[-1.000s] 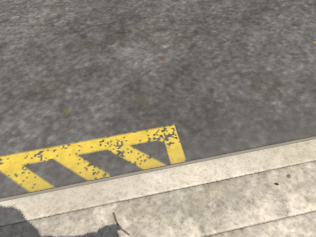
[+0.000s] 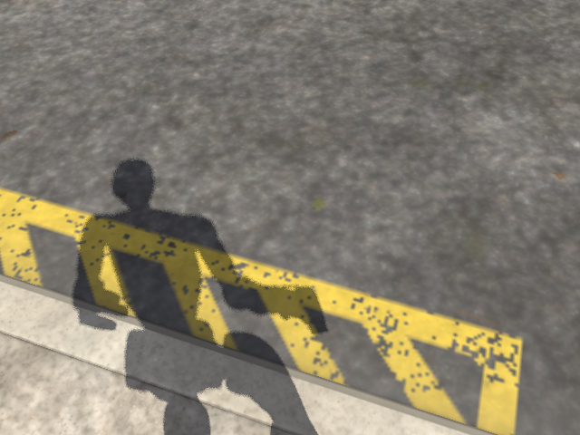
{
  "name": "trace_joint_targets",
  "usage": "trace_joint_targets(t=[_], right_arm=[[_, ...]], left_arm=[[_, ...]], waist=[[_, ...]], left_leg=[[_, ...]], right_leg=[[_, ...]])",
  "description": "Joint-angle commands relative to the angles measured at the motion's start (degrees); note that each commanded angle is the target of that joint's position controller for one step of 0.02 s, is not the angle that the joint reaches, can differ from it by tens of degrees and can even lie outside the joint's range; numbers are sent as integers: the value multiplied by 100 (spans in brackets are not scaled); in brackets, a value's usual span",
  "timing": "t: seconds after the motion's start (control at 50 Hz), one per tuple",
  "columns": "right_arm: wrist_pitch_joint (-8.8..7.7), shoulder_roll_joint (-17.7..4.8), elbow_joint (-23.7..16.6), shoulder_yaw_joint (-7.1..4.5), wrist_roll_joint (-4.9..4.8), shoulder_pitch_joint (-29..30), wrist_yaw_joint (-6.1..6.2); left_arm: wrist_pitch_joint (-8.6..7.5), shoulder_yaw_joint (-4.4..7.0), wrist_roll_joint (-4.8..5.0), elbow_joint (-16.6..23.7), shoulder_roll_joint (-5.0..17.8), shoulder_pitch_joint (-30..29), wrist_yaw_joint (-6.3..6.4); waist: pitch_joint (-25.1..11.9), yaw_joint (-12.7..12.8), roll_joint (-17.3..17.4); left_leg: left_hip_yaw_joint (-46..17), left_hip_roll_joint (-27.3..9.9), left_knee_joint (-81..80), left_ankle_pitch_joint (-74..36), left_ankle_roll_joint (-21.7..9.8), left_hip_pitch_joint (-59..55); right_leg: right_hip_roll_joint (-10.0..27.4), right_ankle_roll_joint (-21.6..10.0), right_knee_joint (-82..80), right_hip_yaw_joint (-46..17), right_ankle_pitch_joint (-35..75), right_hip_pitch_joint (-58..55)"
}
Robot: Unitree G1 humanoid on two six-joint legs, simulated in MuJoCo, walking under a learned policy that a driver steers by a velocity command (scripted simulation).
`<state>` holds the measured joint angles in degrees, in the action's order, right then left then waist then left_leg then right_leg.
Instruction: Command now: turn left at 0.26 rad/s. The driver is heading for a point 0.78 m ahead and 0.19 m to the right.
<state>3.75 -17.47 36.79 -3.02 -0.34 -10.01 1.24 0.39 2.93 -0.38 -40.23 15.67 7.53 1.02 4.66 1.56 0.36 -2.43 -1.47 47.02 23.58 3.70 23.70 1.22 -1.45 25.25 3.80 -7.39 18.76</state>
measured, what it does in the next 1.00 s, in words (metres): steps on the spot, turning right: left foot, then right foot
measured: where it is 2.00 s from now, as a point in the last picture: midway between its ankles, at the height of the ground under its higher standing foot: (426, 356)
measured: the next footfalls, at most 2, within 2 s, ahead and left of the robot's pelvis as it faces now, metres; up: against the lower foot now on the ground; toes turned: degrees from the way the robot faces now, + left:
left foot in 0.06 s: +0.05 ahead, +0.13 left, +0.00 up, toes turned +0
right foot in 0.36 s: +0.01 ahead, -0.11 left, +0.00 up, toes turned -12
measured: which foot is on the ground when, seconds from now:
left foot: up 0.00-0.04, down 0.06-0.70, up 0.72-1.00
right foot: down 0.00-0.06, up 0.08-0.34, down 0.36-1.00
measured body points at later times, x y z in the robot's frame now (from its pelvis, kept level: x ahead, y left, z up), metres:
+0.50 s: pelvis +0.00 +0.03 -0.01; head +0.02 +0.02 +0.44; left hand +0.12 +0.31 -0.12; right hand +0.15 -0.24 -0.11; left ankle +0.01 +0.13 -0.74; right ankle -0.01 -0.12 -0.74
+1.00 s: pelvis +0.07 -0.06 +0.02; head +0.09 -0.10 +0.46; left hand +0.16 +0.20 -0.09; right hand +0.19 -0.37 -0.08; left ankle +0.28 +0.09 -0.66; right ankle -0.03 -0.10 -0.74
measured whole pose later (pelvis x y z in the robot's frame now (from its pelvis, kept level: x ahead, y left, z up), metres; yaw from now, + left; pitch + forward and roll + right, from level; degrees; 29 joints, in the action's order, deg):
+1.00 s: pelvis +0.07 -0.06 +0.02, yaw -20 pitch +3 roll +4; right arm -4.7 -17.4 39.9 -5.2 -0.2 -3.9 -0.4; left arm -2.9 2.0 0.8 -44.2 13.1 26.2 1.2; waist 0.2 3.6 1.9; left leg -4.8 -2.0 42.8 -0.4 2.4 37.4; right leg -2.3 -4.8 15.7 -7.4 -15.1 2.4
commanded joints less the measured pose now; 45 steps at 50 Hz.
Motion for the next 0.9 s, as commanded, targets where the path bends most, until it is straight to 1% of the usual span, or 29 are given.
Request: trace_joint_targets(t=[0.02, 0.06, 0.08, 0.1, 0.12, 0.14, 0.18, 0.22, 0.28, 0.34, 0.36, 0.38, 0.4, 0.42, 0.5, 0.54, 0.56, 0.6, 0.64, 0.66, 0.68, 0.7, 0.72, 0.74, 0.76, 0.78, 0.8, 0.82, 0.9], right_arm=[[-73, -435, -202, -130, 26, -555, -69], [-84, -546, -158, -149, 98, -717, -87], [-80, -950, -265, -197, 160, -743, -24], [-131, -1034, -339, -187, 268, -351, -50], [-242, -831, -419, -138, 332, -62, -70], [-341, -617, -346, -73, 316, 123, -75], [-447, -468, -266, -23, 183, 316, -71], [-461, -301, -176, 35, 157, 303, -60], [-411, -251, -17, 31, 142, 99, -55], [-359, -449, 110, -53, 45, 75, -21], [-374, -539, 149, -98, 41, -84, 6], [-400, -592, 114, -131, 118, -235, 17], [-399, -617, 87, -163, 156, -239, 51], [-374, -650, 78, -192, 162, -67, 102], [-192, -518, 20, -289, 112, -130, 213], [-199, -626, 15, -348, 119, -101, 214], [-233, -597, -53, -341, 107, 123, 227], [-350, -746, -53, -376, 71, 31, 209], [-462, -1000, -31, -434, -78, 358, 164], [-458, -974, -58, -418, -122, 675, 136], [-437, -736, -41, -361, -81, 736, 109], [-427, -331, -47, -267, 5, 680, 61], [-478, 11, -367, -158, 35, 815, 14], [-654, -338, -534, -219, -175, 1107, -15], [-768, -637, -480, -301, -319, 1044, -47], [-836, -769, -303, -349, -197, 782, -46], [-877, -735, -155, -359, -10, 670, -19], [-898, -717, -90, -377, 80, 622, -30], [-926, -366, -82, -303, 51, 878, -108]], left_arm=[[-37, 213, 105, 315, 948, -308, -18], [-40, 119, 147, 89, 693, 69, -51], [-70, -17, -66, 136, 267, 234, -113], [-78, 48, -57, 302, 419, -41, -61], [-40, 148, 4, 275, 768, -258, -1], [3, 198, 40, 166, 800, -134, 16], [85, 228, -32, -80, 723, 187, 69], [71, 166, 11, -159, 512, 307, 43], [30, 57, 62, -170, 335, 154, 3], [28, 68, 92, -221, 542, 290, -31], [31, 106, 47, -148, 783, 208, -17], [41, 180, 37, -75, 1139, 138, 10], [52, 231, 122, -136, 1177, 156, 5], [53, 219, 153, -103, 1003, 158, -2], [48, 196, 115, 25, 761, 164, 59], [100, 197, 110, 69, 640, 351, 33], [134, 203, 91, 95, 596, 406, 1], [182, 207, 137, 245, 594, 223, -97], [194, 204, 173, 249, 563, 329, -189], [179, 231, 178, 3, 536, 831, -215], [160, 303, 165, -361, 580, 1507, -221], [112, 411, 161, -622, 819, 2151, -188], [-62, 508, 121, -326, 1607, 2140, -161], [-264, 399, -7, -30, 1446, 1772, -226], [-381, 300, -18, 41, 1169, 1379, -214], [-429, 234, 60, 98, 971, 1145, -184], [-416, 210, 82, 134, 943, 1002, -135], [-409, 192, 64, 144, 913, 1034, -92], [-440, 175, 111, -14, 785, 1739, 8]], waist=[[-1083, -262, -902], [-972, -328, -583], [-1111, -104, 809], [-785, -178, 1512], [-520, -274, 1146], [-450, -154, 1022], [-460, -60, 907], [-611, -1, 764], [-842, -190, 721], [-799, -88, 630], [-806, -171, 448], [-795, -384, -45], [-784, -408, -440], [-698, -274, -384], [-631, -291, -27], [-725, -187, 615], [-759, -111, 910], [-670, -237, 742], [-405, 6, 706], [-411, 293, 674], [-436, 499, 462], [-341, 616, -542], [-152, 439, -1988], [-150, 482, -1375], [214, 201, -955], [265, 5, -675], [184, -62, -523], [71, -82, -535], [-229, 97, -449]], left_leg=[[336, 149, -1241, -677, -257, -1054], [64, 48, -2338, -1383, -604, -1924], [-1544, -1239, -2753, -2221, -1010, -2392], [-2169, -1983, -3082, -1964, -1894, -1115], [-2003, -1701, -3263, -1413, -1941, -737], [-1637, -1408, -3236, -1304, -1724, -693], [-1225, -1105, -3033, -1989, -1475, -930], [-889, -918, -2771, -2989, -1446, -1125], [-854, -940, -2460, -3565, -1530, -1638], [-784, -881, -2251, -3287, -1346, -1665], [-751, -770, -2198, -2778, -1149, -1626], [-539, -502, -2045, -2203, -965, -1496], [-173, -211, -2020, -1811, -797, -1465], [56, -119, -1851, -1665, -704, -1526], [-109, -567, -2037, -1443, -963, -1489], [-645, -1295, -2461, -1479, -1364, -1467], [-929, -1693, -2557, -1698, -1592, -1267], [-1215, -2106, -2974, -240, -1750, -1066], [-868, -1877, -3163, 946, -1370, -503], [-327, -1557, -2940, 1092, -1121, 24], [261, -1176, -2272, 1255, -890, 516], [1062, -670, -553, 1396, -522, 1231], [919, 156, 1814, 1484, -114, 2808], [-203, 174, 2203, 1198, -332, 3134], [-337, -57, 2192, 552, -468, 3170], [-327, -211, 1985, -114, -512, 3057], [-310, -310, 1663, -650, -473, 2806], [-284, -329, 1340, -1084, -415, 2476], [-122, -78, 351, -2139, -209, 2265]], right_leg=[[1304, -1139, -584, -1113, 352, -463], [979, -494, -136, -840, -412, 166], [371, 126, 1214, -156, -1592, 823], [47, 358, 1730, -271, -2662, 921], [173, 421, 2366, -528, -2446, 736], [169, 448, 2606, -599, -2146, 727], [214, 578, 2775, -666, -1759, 721], [223, 660, 2491, -631, -1615, 420], [209, 695, 1454, -521, -1656, 81], [104, 571, -21, -356, -181, -493], [206, 461, -37, -558, 537, -627], [378, 284, 310, -769, 1492, -643], [343, 22, 467, -884, 1288, -417], [327, -82, 420, -1002, 996, -160], [134, -8, 908, -1016, 242, 451], [-64, 147, 1720, -571, -438, 574], [-32, 162, 2241, -429, -1546, 548], [244, 14, 2889, -372, -2560, 785], [332, -211, 2181, -289, -2255, 237], [117, -302, 1521, 21, -1679, -643], [-236, -356, 1165, 289, -1430, -1454], [-4, -598, 434, -463, -2110, -2030], [1580, -1499, -928, -4061, -3396, -2164], [2081, -2033, -1987, -5405, -4154, -1768], [2060, -1841, -2037, -5073, -4201, -1558], [1807, -1536, -1803, -4403, -3590, -1543], [1509, -1286, -1647, -3735, -2840, -1480], [1238, -1136, -1643, -3237, -2247, -1449], [891, -990, -1569, -2367, -251, -1933]])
